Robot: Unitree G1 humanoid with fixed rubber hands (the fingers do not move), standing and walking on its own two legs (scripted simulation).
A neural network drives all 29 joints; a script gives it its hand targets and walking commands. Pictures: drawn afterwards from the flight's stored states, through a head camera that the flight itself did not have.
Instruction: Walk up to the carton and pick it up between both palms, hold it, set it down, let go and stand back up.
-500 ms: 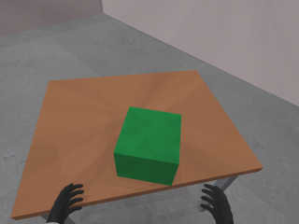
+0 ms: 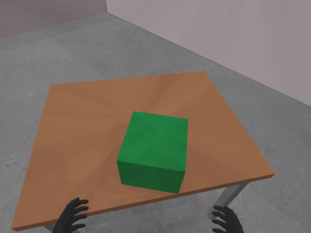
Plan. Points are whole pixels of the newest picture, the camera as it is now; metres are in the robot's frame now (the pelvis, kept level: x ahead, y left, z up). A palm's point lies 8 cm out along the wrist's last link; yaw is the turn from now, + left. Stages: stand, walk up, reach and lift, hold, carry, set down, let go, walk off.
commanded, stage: set down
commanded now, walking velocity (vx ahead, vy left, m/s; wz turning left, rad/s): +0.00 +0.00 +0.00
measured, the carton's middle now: (155, 151) +0.40 +0.01 -0.06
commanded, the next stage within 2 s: let go in 0.08 s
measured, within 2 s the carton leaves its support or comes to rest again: neither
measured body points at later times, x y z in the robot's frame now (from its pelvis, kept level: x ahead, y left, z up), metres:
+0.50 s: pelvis +0.00 +0.00 +0.00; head +0.01 +0.00 +0.45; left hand +0.18 +0.24 -0.06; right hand +0.15 -0.20 -0.09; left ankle +0.04 +0.11 -0.74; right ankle -0.02 -0.12 -0.74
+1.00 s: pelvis +0.02 -0.01 +0.00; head +0.01 -0.02 +0.45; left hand +0.18 +0.24 -0.07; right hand +0.14 -0.26 -0.11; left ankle +0.04 +0.11 -0.74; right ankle -0.02 -0.13 -0.74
